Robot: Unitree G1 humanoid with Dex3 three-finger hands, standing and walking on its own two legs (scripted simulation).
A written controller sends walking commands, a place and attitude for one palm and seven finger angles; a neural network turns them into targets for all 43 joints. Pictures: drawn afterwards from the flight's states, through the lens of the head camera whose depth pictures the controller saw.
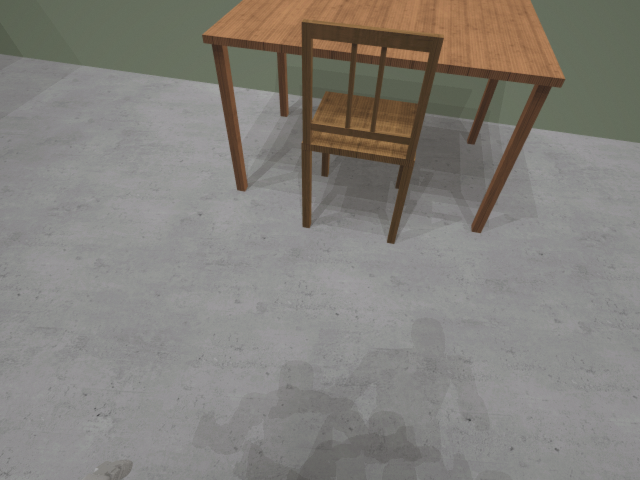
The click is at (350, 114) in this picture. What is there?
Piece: chair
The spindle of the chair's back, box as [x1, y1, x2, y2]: [345, 43, 357, 128]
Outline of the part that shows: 352,43 345,127 348,128 350,122 357,44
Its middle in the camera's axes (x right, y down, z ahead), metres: +0.09 -0.48 +1.23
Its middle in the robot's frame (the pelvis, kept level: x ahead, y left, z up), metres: +1.23 -0.04 -0.10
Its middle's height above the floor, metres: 0.66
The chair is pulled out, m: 0.00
